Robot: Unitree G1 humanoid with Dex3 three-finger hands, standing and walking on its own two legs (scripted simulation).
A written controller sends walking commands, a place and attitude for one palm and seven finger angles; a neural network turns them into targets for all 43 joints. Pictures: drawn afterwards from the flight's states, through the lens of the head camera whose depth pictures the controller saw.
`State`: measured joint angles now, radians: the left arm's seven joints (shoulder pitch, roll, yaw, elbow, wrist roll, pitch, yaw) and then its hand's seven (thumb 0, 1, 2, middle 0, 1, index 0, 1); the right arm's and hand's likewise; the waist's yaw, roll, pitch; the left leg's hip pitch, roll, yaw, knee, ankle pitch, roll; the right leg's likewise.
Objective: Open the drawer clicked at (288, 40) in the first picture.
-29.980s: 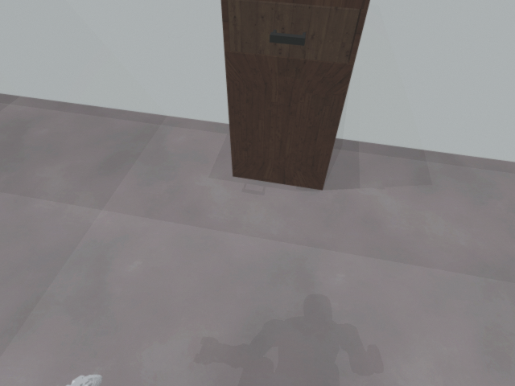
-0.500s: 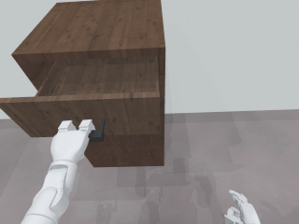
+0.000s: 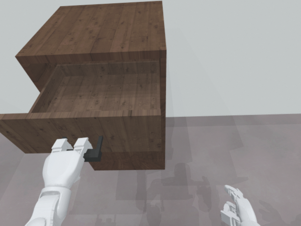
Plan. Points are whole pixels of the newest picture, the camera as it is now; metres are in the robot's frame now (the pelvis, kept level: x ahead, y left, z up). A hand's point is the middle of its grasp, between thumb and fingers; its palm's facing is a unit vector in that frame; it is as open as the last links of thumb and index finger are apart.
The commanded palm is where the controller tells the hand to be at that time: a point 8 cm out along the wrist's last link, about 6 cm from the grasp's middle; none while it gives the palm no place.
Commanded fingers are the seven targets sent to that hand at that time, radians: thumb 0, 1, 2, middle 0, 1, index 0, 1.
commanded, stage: pull the drawer open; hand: left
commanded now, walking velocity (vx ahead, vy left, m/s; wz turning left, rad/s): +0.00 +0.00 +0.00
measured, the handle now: (79, 147) +0.30 +0.23 +0.04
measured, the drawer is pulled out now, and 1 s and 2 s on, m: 0.24 0.30 0.30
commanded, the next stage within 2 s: open the thumb to release the handle in 0.72 s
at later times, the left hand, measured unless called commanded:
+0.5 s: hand (69, 191) +0.19 +0.23 +0.02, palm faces +0.00 -0.09 -1.00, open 6.2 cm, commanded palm +0.15 +0.23 +0.07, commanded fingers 0.00 0.90 0.90 -0.40 -1.35 -0.40 -1.35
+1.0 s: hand (69, 191) +0.19 +0.23 +0.02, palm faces +0.07 -0.09 -0.99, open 6.4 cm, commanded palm +0.16 +0.23 +0.07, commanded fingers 0.00 0.20 0.60 -0.35 -1.27 -0.35 -1.27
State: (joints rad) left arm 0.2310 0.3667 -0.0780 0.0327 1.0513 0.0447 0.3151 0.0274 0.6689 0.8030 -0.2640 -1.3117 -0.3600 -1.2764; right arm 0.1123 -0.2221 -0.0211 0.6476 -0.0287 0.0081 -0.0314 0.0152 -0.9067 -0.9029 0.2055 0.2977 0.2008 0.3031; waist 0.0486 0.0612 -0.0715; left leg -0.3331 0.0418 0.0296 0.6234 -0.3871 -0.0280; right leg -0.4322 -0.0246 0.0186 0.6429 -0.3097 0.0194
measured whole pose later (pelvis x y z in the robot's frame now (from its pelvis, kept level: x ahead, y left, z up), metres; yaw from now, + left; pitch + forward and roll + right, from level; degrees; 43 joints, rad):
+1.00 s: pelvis +0.00 +0.00 -0.01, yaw +0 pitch +7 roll +0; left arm 0.49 0.36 -0.09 -0.19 1.05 0.04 0.42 0.02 0.60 0.76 -0.33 -1.30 -0.38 -1.30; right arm 0.12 -0.23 -0.03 0.63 -0.05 0.04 0.00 0.02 -0.91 -0.90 0.20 0.30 0.20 0.30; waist 0.08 0.07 -0.08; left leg -0.40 0.04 0.02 0.74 -0.45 -0.03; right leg -0.50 -0.02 0.02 0.75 -0.37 0.02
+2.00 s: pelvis -0.03 +0.00 +0.00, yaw +1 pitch +1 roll +1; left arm 0.19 0.39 -0.11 0.01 1.01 0.05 0.29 0.00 -0.49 0.30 -0.37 -1.21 -0.36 -1.22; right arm 0.10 -0.22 -0.01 0.69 -0.02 0.00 -0.08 0.02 -0.91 -0.90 0.21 0.30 0.20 0.30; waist 0.09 0.08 -0.02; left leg -0.27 0.03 0.01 0.58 -0.33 -0.03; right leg -0.37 -0.04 0.01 0.60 -0.26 0.02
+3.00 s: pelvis -0.02 +0.00 +0.02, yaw +2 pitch -3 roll +0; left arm 0.10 0.56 0.00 -0.39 0.82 0.16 -0.08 0.00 -0.50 0.30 -0.32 -1.20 -0.32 -1.20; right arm 0.05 -0.27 0.04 0.65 0.02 0.07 0.00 0.02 -0.91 -0.90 0.20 0.30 0.20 0.30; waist 0.11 0.13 0.00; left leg -0.09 0.02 -0.01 0.39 -0.25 -0.02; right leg -0.18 -0.05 -0.02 0.43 -0.20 0.02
